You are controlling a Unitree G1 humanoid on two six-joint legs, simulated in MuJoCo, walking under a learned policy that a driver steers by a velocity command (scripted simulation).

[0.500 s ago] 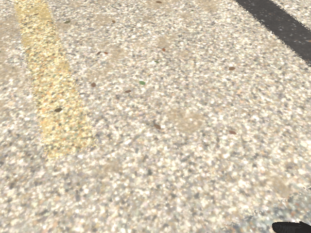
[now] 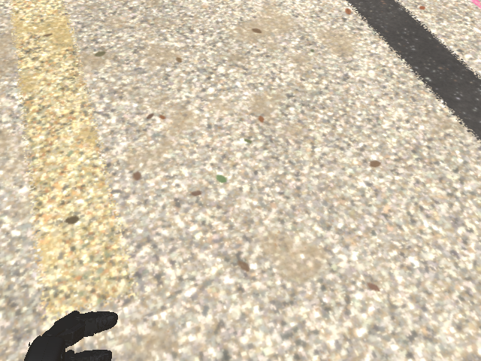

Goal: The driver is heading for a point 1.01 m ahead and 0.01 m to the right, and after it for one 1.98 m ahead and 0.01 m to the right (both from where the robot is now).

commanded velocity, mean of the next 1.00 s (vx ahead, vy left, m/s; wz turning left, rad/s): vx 0.50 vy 0.00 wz -0.02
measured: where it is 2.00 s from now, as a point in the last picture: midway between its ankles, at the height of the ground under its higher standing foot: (223, 238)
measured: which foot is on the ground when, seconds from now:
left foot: down 0.00-0.06, up 0.08-0.52, down 0.54-1.00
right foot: up 0.00-0.04, down 0.06-0.56, up 0.58-1.00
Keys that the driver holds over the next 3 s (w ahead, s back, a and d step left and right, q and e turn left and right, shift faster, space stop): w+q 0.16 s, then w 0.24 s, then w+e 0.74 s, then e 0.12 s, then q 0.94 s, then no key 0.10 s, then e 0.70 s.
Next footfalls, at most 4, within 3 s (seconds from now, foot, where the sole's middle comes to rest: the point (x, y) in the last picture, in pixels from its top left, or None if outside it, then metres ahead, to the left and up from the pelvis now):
0.06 right None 0.20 -0.13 -0.78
0.54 left None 0.42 0.18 -0.78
1.06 right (240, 277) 0.71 -0.07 -0.78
1.52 left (190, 213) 0.96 0.07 -0.78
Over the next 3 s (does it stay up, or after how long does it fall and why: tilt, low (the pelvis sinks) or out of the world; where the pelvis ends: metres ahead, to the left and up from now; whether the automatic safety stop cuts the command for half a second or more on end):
stays up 0.81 -0.04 0.00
